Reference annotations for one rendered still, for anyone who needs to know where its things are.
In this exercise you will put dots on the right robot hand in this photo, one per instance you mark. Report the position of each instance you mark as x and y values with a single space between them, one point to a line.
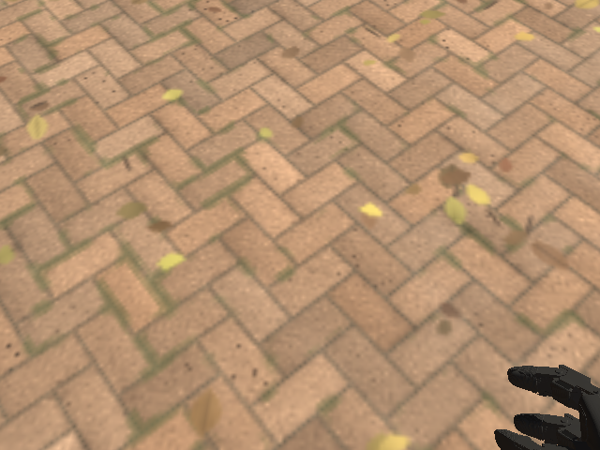
570 388

